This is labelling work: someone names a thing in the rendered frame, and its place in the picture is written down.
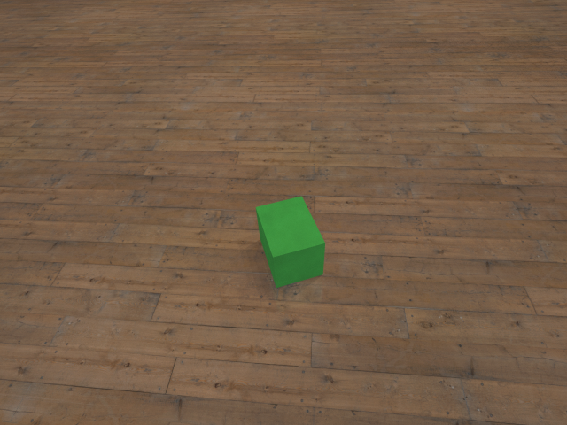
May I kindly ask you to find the carton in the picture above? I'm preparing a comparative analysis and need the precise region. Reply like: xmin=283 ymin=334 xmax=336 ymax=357
xmin=256 ymin=196 xmax=325 ymax=288

